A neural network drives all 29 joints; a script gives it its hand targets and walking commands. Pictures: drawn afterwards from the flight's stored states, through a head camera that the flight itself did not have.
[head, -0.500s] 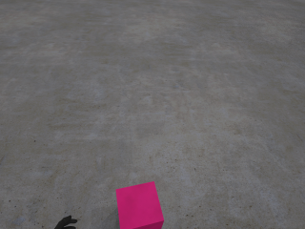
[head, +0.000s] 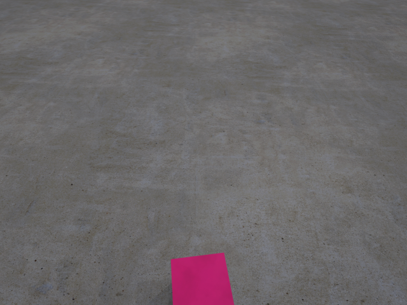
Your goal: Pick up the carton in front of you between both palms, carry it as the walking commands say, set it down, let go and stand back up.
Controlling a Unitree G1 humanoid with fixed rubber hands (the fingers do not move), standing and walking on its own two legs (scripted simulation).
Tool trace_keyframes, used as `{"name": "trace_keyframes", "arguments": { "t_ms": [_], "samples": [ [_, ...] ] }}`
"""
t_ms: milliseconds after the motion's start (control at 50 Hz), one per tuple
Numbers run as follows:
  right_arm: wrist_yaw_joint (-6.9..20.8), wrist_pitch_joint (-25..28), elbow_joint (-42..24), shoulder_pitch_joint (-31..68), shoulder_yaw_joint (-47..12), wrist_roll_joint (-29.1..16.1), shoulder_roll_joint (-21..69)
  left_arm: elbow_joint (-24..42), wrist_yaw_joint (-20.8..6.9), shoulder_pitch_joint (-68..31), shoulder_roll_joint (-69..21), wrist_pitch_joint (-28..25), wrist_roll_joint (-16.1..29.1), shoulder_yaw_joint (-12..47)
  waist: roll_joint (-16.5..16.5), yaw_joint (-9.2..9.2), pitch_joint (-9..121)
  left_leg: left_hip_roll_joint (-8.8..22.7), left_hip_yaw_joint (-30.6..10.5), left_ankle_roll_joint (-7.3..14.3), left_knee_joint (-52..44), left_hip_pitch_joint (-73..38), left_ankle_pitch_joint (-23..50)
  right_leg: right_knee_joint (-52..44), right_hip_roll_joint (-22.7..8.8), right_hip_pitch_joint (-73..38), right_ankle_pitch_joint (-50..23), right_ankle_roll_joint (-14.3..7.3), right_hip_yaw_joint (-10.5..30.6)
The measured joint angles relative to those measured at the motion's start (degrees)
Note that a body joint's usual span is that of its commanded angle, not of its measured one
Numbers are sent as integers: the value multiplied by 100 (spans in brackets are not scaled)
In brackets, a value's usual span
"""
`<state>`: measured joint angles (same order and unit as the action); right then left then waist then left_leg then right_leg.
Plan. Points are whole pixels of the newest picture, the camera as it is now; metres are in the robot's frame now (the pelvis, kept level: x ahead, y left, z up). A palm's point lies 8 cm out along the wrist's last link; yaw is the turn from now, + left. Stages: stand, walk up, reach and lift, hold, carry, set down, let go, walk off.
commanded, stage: stand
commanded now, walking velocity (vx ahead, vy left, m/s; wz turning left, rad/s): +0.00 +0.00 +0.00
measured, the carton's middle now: (200, 293) +0.35 +0.03 -0.62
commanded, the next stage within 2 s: none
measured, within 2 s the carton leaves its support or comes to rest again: neither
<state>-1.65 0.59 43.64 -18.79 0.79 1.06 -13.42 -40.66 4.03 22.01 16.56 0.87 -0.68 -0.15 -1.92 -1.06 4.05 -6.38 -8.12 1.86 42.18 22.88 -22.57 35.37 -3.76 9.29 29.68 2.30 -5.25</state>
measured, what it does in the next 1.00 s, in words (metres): stands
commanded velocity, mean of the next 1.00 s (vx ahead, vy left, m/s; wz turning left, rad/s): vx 0.00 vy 0.00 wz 0.00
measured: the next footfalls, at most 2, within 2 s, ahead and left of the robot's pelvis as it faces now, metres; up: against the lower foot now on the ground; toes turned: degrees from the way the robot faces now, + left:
none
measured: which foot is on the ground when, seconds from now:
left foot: down 0.00-1.00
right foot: down 0.00-1.00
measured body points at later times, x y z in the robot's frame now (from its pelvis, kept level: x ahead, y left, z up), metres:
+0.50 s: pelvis -0.02 -0.01 +0.01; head -0.01 +0.01 +0.45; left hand -0.03 +0.26 -0.14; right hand +0.04 -0.26 -0.12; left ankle -0.01 +0.11 -0.71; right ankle -0.13 -0.13 -0.71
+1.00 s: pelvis -0.03 -0.02 +0.01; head -0.02 +0.00 +0.46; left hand -0.08 +0.23 -0.15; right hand +0.01 -0.26 -0.13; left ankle -0.01 +0.11 -0.71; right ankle -0.13 -0.13 -0.71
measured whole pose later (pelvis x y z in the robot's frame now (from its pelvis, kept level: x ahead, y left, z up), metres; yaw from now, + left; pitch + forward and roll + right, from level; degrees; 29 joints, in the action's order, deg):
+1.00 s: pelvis -0.03 -0.02 +0.01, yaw +4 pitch +0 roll -1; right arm -2.7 -1.1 55.1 -18.7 0.4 0.6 -10.2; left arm -56.9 3.2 23.7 13.4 2.1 -1.5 -0.3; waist -1.4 -0.9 -0.3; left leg -5.5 -11.4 0.1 38.7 20.2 -18.2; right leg 31.2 -2.3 5.0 26.3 0.6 -9.0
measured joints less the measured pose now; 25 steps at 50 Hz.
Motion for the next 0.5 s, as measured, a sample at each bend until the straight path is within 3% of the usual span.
{"name": "trace_keyframes", "arguments": {
  "t_ms": [500],
  "samples": [
    [-55,-150,525,-59,-13,-7,53,-821,-52,144,-41,115,-57,12,33,25,-257,6,-260,-88,-187,-127,272,-269,64,-262,-213,-80,-282]
  ]
}}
